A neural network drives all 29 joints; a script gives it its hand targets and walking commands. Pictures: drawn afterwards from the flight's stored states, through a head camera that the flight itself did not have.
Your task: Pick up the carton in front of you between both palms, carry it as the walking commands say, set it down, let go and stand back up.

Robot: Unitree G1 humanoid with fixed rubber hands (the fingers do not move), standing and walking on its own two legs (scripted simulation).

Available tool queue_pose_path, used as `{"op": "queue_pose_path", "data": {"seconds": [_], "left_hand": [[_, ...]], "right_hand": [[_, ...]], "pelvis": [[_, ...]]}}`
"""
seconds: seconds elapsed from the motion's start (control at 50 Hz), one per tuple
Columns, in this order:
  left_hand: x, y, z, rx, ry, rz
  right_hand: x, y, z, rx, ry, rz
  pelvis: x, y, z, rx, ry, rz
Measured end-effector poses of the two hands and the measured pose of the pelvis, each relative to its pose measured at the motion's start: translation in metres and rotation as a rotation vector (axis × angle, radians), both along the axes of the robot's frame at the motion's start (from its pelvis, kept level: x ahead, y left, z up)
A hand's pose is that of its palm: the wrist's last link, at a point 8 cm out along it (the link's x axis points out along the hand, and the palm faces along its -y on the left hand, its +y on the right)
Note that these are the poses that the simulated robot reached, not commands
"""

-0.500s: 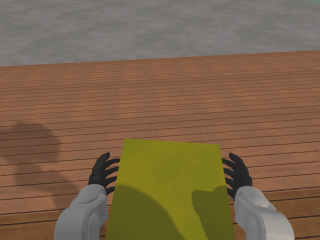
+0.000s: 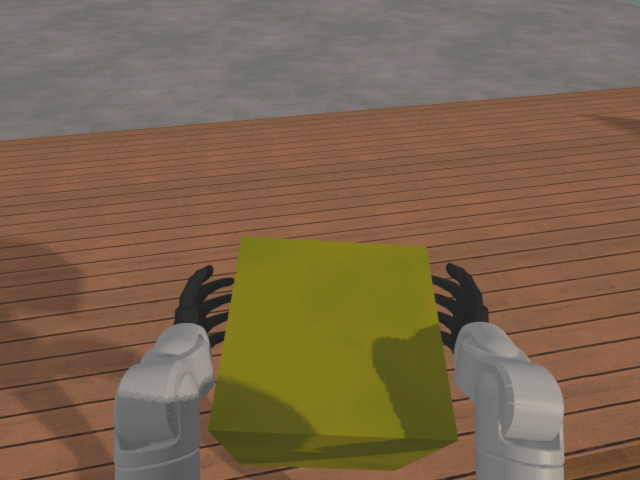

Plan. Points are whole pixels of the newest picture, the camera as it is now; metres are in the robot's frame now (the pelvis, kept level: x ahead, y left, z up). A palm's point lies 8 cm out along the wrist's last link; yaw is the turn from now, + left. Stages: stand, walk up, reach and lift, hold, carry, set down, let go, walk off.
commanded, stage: carry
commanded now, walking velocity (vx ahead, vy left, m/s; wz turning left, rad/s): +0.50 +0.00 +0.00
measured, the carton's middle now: (325, 364) +0.28 +0.00 +0.02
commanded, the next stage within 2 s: none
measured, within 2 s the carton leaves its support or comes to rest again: neither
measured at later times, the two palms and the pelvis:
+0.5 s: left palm (241, 154) +0.67 +0.14 +0.08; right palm (404, 150) +0.68 -0.16 +0.08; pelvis +0.33 -0.02 -0.02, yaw -1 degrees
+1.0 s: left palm (264, 94) +1.03 +0.13 +0.03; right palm (380, 91) +1.03 -0.17 +0.04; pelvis +0.69 -0.01 -0.08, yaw +1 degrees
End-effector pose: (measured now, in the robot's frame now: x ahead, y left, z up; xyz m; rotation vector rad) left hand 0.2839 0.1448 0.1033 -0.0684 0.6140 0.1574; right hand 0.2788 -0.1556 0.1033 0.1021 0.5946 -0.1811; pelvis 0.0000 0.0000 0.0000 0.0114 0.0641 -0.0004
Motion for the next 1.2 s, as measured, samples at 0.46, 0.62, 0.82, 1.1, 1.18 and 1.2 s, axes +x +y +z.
{"op": "queue_pose_path", "data": {"seconds": [0.46, 0.62, 0.82, 1.1, 1.18, 1.2], "left_hand": [[0.357, -0.009, -0.017, -0.027, -0.019, 0.083], [0.478, -0.002, -0.050, -0.048, 0.013, -0.003], [0.608, -0.008, -0.060, -0.066, 0.040, -0.012], [0.791, 0.000, -0.100, -0.005, 0.044, 0.078], [0.825, 0.010, -0.115, -0.026, 0.116, 0.125], [0.836, 0.011, -0.116, -0.028, 0.117, 0.131]], "right_hand": [[0.372, -0.011, -0.020, 0.040, -0.029, 0.011], [0.471, -0.002, -0.044, -0.008, 0.009, -0.032], [0.594, -0.008, -0.052, 0.026, 0.033, -0.075], [0.813, -0.001, -0.097, 0.015, 0.041, 0.050], [0.857, 0.010, -0.113, 0.045, 0.108, 0.060], [0.869, 0.012, -0.114, 0.047, 0.110, 0.060]], "pelvis": [[0.293, -0.025, -0.010, -0.019, 0.044, -0.003], [0.419, -0.002, -0.041, -0.033, 0.014, -0.009], [0.542, 0.008, -0.032, -0.042, 0.043, -0.004], [0.750, -0.018, -0.089, -0.005, 0.012, 0.011], [0.795, -0.022, -0.082, 0.008, 0.022, 0.021], [0.806, -0.022, -0.080, 0.010, 0.026, 0.022]]}}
